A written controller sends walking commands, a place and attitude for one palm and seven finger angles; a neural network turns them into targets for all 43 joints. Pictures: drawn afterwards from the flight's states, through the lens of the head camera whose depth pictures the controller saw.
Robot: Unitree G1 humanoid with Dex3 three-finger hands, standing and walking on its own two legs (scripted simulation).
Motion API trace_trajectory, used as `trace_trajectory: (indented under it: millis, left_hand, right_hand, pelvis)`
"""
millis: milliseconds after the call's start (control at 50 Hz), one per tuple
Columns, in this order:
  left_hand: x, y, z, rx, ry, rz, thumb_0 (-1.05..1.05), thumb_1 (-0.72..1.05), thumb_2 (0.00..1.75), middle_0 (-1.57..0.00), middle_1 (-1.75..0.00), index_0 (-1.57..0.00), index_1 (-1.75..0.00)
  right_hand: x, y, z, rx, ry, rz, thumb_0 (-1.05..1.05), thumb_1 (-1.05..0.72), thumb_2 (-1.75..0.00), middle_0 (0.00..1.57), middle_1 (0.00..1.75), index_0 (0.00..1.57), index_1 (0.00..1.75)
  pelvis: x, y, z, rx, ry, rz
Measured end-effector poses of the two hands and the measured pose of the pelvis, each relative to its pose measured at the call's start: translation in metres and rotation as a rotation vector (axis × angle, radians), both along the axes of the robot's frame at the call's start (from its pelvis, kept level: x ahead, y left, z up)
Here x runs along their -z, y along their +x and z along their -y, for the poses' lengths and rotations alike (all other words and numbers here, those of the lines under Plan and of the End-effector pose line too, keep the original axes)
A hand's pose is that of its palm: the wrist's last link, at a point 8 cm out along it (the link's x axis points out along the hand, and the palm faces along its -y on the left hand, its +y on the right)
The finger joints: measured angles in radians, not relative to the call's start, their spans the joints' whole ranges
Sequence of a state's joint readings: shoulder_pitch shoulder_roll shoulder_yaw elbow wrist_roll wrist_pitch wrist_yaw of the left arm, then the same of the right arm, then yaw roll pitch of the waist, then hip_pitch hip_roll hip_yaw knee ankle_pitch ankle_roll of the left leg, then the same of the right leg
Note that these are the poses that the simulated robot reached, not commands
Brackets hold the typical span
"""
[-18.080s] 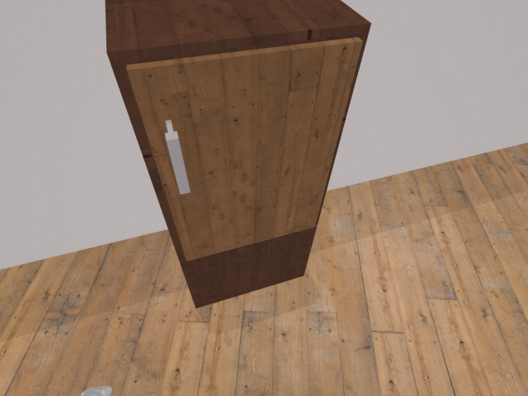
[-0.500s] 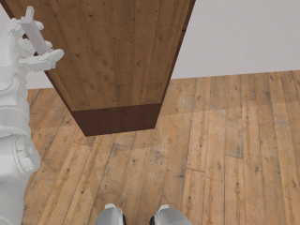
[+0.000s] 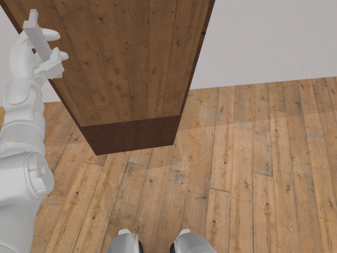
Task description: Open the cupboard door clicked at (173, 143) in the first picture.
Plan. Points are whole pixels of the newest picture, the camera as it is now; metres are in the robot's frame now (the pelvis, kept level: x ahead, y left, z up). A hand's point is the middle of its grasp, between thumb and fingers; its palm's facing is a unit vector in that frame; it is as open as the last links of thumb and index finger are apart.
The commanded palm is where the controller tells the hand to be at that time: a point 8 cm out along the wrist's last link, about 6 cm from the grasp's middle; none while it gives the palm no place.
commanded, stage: pull the door open along its arc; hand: left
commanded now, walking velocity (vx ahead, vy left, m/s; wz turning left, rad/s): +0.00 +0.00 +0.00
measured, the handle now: (46, 46) +0.57 +0.22 +0.11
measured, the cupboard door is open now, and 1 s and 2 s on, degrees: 0 45 43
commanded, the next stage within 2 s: open thumb and fingers to let go in 0.78 s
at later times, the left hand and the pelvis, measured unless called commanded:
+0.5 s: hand (86, 122) +0.37 +0.13 +0.11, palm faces +0.26 -0.96 +0.10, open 6.0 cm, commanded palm +0.31 +0.18 +0.10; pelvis +0.01 -0.01 +0.02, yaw +0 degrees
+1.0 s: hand (142, 156) +0.30 +0.03 +0.11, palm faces +0.45 -0.89 -0.02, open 6.0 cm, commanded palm +0.25 +0.08 +0.10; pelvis +0.01 -0.07 +0.03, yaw +5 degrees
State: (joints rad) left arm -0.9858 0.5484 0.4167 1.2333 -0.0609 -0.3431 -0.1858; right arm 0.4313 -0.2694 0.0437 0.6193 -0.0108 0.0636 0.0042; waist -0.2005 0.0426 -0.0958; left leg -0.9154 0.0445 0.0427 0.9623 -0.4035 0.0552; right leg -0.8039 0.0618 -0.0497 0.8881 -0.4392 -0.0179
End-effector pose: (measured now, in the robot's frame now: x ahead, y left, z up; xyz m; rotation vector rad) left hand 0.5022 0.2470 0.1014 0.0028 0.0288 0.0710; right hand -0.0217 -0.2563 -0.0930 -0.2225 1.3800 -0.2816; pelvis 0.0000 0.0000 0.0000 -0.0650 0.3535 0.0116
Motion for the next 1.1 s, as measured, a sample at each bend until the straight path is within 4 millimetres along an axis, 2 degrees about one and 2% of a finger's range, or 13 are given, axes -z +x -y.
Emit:
trace_trajectory:
  millis: [120, 240, 300, 380, 460, 560, 620, 680, 780, 880, 1000, 1100]
  left_hand:
    - [0.001, -0.015, 0.003, -0.001, -0.008, 0.017, 0.01, 0.75, 0.81, -0.37, -1.35, -0.39, -1.35]
    - [0.002, -0.044, 0.010, 0.007, -0.004, 0.032, 0.01, 0.74, 0.77, -0.37, -1.35, -0.37, -1.35]
    - [0.002, -0.066, 0.017, 0.019, -0.005, 0.042, 0.01, 0.73, 0.75, -0.37, -1.35, -0.37, -1.35]
    - [0.003, -0.103, 0.032, -0.012, -0.040, 0.059, 0.02, 0.71, 0.73, -0.37, -1.35, -0.36, -1.35]
    - [0.003, -0.145, 0.060, -0.144, -0.098, 0.072, 0.03, 0.70, 0.72, -0.37, -1.35, -0.37, -1.34]
    - [0.001, -0.188, 0.097, -0.253, -0.077, 0.062, 0.02, 0.68, 0.71, -0.38, -1.35, -0.37, -1.34]
    - [-0.001, -0.207, 0.117, -0.306, -0.054, 0.041, 0.02, 0.67, 0.71, -0.39, -1.35, -0.38, -1.34]
    - [-0.004, -0.223, 0.134, -0.345, -0.042, 0.015, 0.02, 0.66, 0.71, -0.38, -1.33, -0.39, -1.34]
    - [-0.007, -0.244, 0.159, -0.343, -0.023, -0.017, 0.03, 0.65, 0.70, -0.36, -1.31, -0.39, -1.35]
    - [-0.008, -0.254, 0.176, -0.341, 0.018, -0.014, 0.03, 0.66, 0.72, -0.36, -1.32, -0.39, -1.35]
    - [-0.008, -0.250, 0.181, -0.399, 0.015, -0.004, 0.03, 0.67, 0.77, -0.37, -1.33, -0.39, -1.34]
    - [-0.009, -0.248, 0.179, -0.425, 0.015, 0.000, 0.02, 0.55, 0.74, -0.37, -1.32, -0.38, -1.32]
  right_hand:
    - [-0.001, -0.003, 0.000, 0.009, 0.018, -0.010, 0.01, -0.90, -0.90, 0.21, 0.30, 0.20, 0.30]
    - [-0.003, 0.018, 0.003, 0.013, 0.038, 0.062, 0.01, -0.90, -0.90, 0.20, 0.30, 0.20, 0.30]
    - [-0.004, 0.040, 0.003, 0.000, 0.052, 0.133, 0.01, -0.90, -0.90, 0.20, 0.30, 0.20, 0.30]
    - [-0.008, 0.080, 0.002, -0.045, 0.075, 0.257, 0.01, -0.90, -0.90, 0.20, 0.29, 0.20, 0.30]
    - [-0.012, 0.127, -0.005, -0.134, 0.115, 0.385, 0.01, -0.90, -0.90, 0.20, 0.29, 0.20, 0.30]
    - [-0.024, 0.180, -0.019, -0.242, 0.158, 0.524, 0.01, -0.90, -0.90, 0.20, 0.29, 0.19, 0.30]
    - [-0.032, 0.202, -0.026, -0.285, 0.176, 0.583, 0.01, -0.90, -0.90, 0.20, 0.29, 0.20, 0.30]
    - [-0.041, 0.216, -0.029, -0.306, 0.189, 0.619, 0.01, -0.90, -0.90, 0.20, 0.29, 0.20, 0.30]
    - [-0.050, 0.223, -0.022, -0.299, 0.194, 0.642, 0.01, -0.90, -0.90, 0.20, 0.30, 0.20, 0.30]
    - [-0.043, 0.219, -0.003, -0.299, 0.176, 0.615, 0.01, -0.90, -0.90, 0.20, 0.30, 0.20, 0.30]
    - [-0.024, 0.208, 0.020, -0.309, 0.156, 0.537, 0.01, -0.90, -0.90, 0.20, 0.30, 0.20, 0.30]
    - [-0.015, 0.201, 0.032, -0.292, 0.157, 0.493, 0.02, -0.90, -0.90, 0.20, 0.29, 0.20, 0.30]
  pelvis:
    - [-0.003, 0.003, 0.001, 0.008, 0.006, 0.015]
    - [-0.010, 0.010, 0.002, 0.015, 0.014, 0.051]
    - [-0.013, 0.013, 0.003, 0.017, 0.019, 0.078]
    - [-0.018, 0.016, 0.004, 0.018, 0.026, 0.113]
    - [-0.020, 0.015, 0.005, 0.008, 0.035, 0.147]
    - [-0.020, 0.010, 0.014, -0.004, 0.054, 0.186]
    - [-0.021, 0.007, 0.021, -0.015, 0.064, 0.210]
    - [-0.023, 0.006, 0.030, -0.023, 0.071, 0.234]
    - [-0.027, 0.011, 0.046, -0.028, 0.082, 0.268]
    - [-0.027, 0.012, 0.060, -0.050, 0.090, 0.288]
    - [-0.025, 0.009, 0.072, -0.070, 0.102, 0.275]
    - [-0.026, 0.011, 0.080, -0.067, 0.115, 0.263]
